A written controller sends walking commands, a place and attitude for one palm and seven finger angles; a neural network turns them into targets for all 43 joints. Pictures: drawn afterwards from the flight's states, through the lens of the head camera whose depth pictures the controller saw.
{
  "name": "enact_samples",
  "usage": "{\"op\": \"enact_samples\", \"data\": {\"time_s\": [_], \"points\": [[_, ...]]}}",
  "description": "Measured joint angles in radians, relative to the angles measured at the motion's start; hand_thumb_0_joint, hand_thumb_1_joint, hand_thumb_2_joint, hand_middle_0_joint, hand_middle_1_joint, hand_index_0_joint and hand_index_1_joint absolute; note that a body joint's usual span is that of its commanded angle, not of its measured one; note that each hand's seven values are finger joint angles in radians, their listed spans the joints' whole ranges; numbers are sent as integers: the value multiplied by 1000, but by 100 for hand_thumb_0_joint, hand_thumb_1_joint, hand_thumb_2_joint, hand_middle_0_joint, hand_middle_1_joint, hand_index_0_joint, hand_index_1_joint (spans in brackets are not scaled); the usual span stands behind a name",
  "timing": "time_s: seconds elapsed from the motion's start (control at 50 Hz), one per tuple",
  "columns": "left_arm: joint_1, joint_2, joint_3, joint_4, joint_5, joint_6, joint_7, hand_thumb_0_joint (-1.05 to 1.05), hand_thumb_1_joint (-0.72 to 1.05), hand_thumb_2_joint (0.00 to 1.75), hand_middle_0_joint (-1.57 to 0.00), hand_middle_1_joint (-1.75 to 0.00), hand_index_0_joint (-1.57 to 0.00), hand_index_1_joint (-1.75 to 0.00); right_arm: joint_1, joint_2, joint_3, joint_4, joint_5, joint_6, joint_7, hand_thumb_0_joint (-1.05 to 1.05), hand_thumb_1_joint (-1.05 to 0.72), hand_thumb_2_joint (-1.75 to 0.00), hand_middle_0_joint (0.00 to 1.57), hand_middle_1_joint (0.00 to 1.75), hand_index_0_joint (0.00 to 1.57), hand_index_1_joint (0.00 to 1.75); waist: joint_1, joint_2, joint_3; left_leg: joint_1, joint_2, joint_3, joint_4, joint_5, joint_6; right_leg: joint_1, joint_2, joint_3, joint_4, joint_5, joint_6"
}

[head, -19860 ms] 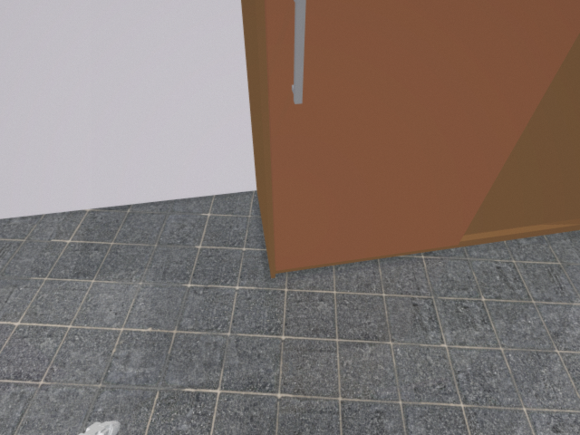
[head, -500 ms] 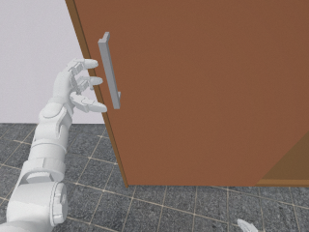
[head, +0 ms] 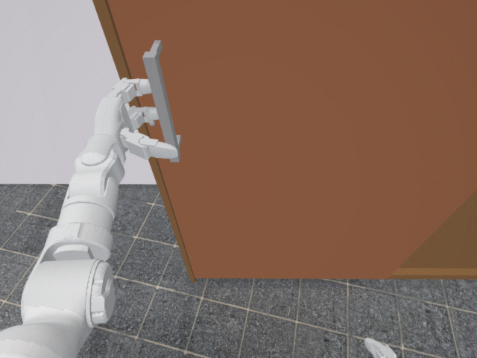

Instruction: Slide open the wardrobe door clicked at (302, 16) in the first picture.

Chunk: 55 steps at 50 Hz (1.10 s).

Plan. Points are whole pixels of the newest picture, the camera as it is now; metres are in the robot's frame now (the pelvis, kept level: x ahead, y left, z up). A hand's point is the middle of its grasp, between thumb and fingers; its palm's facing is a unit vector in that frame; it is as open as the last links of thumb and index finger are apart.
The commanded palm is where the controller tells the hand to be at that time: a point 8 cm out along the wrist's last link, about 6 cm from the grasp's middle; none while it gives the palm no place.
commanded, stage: feel for the door with the fingertips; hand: left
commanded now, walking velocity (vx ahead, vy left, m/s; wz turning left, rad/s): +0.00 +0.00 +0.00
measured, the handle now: (166, 107) +0.50 +0.14 +0.16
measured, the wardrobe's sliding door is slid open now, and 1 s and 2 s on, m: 0.00 0.00 0.00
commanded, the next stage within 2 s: slide the fingers in behind the handle in 0.18 s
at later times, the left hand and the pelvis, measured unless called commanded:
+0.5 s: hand (152, 119) +0.46 +0.16 +0.17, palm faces +0.00 -1.00 +0.01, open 13.7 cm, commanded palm +0.43 +0.21 +0.17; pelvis +0.00 +0.00 +0.00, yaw -1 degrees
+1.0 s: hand (162, 122) +0.45 +0.14 +0.17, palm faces -0.02 -1.00 +0.01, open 14.0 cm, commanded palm +0.42 +0.19 +0.17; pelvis +0.00 +0.01 +0.00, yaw +0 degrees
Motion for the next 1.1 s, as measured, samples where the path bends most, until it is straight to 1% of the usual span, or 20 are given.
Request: {"op": "enact_samples", "data": {"time_s": [0.08,0.22,0.4,0.54,0.68,0.8,0.96,1.1], "points": [[-32,1,4,44,-1,-18,-7,-1,-50,30,-30,-120,-30,-120,12,-7,-5,8,-2,-3,3,1,-91,-90,20,30,20,30,-5,1,-3,-14,0,0,5,-2,0,-15,-1,0,6,-3,0],[-26,6,32,61,6,-49,-16,-1,-50,30,-32,-122,-32,-122,41,-10,-11,11,-5,5,12,1,-91,-90,20,30,20,30,-11,0,-15,-19,3,8,9,-9,-1,-25,3,8,14,-9,-1],[-57,32,45,106,13,-58,-38,-1,-50,30,-36,-124,-37,-124,48,-10,-11,7,-4,13,11,1,-91,-90,20,30,20,30,-21,-4,-13,-35,7,7,21,-11,-1,-37,6,7,18,-6,-2],[-7,30,58,67,2,-57,-30,-1,-50,30,-33,-122,-34,-122,53,-12,-14,-9,-2,11,15,1,-91,-90,20,30,20,30,-19,2,-20,-34,9,18,18,-10,1,-40,9,19,16,-1,0],[42,-1,24,-8,-9,-48,-22,-1,-50,30,-31,-120,-31,-120,42,-8,-14,-6,1,7,13,1,-91,-90,20,30,20,30,-5,2,-16,-18,5,12,20,-13,4,-20,5,14,12,-3,4],[20,-16,-2,-9,-3,-23,-1,-1,-50,30,-30,-120,-30,-120,12,-2,-9,-6,0,0,9,1,-91,-90,20,30,20,30,-2,-3,-10,-18,0,5,20,-10,7,-15,0,7,10,-2,6],[-5,-48,-29,-7,-2,-22,22,-1,-50,30,-30,-120,-30,-120,0,3,-7,-6,-5,-7,16,1,-91,-90,20,30,20,30,3,2,-16,-22,-7,5,17,-11,10,-21,-7,7,13,-6,11],[31,-86,-34,-60,5,-14,50,-1,-50,30,-30,-120,-30,-120,9,10,-10,-4,-12,4,28,1,-91,-90,20,30,20,30,6,7,-26,-8,-7,13,10,-16,11,-14,-6,16,13,-12,12]]}}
